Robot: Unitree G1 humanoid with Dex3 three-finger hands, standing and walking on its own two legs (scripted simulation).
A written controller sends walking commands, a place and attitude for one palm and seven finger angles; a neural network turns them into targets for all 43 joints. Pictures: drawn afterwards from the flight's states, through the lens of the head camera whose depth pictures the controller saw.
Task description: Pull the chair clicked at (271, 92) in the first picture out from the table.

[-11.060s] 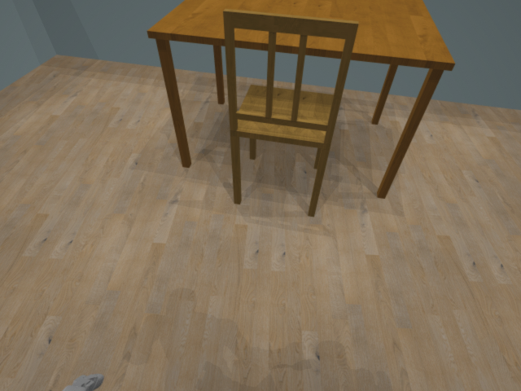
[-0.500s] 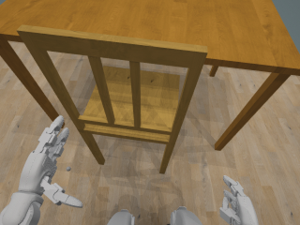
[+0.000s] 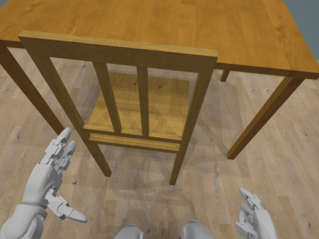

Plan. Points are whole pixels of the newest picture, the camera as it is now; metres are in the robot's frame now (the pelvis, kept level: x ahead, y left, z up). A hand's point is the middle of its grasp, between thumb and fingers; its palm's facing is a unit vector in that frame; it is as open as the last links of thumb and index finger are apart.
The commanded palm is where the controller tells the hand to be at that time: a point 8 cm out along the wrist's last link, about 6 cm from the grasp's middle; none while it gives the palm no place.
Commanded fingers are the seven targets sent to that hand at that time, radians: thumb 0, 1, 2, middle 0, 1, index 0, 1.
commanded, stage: raise the hand toward the chair's back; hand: left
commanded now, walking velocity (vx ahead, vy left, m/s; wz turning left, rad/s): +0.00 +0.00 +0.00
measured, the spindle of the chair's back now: (110, 102) +0.48 +0.17 +0.01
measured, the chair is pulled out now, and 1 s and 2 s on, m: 0.00 0.00 0.00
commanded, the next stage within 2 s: aim the fingers beside a spindle in 0.02 s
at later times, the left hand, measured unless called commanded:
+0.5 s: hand (86, 170) +0.27 +0.18 +0.03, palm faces -0.09 -0.99 -0.06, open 16.9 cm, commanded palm +0.25 +0.24 +0.03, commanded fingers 0.00 -0.50 0.30 -0.06 -0.08 -0.06 -0.08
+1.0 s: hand (99, 162) +0.30 +0.17 +0.01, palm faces -0.11 -0.99 -0.05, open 16.9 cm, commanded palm +0.28 +0.22 +0.01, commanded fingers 0.00 -0.50 0.30 -0.06 -0.08 -0.06 -0.08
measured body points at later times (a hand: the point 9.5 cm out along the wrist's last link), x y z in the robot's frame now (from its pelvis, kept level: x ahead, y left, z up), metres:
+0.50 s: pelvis -0.01 +0.00 -0.01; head +0.07 +0.01 +0.43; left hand +0.27 +0.24 +0.04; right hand +0.16 -0.24 -0.09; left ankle -0.01 +0.10 -0.66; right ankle +0.04 -0.11 -0.66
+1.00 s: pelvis -0.01 -0.01 -0.02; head +0.09 +0.00 +0.42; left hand +0.30 +0.22 +0.01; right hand +0.16 -0.26 -0.11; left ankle -0.01 +0.10 -0.66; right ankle +0.04 -0.11 -0.66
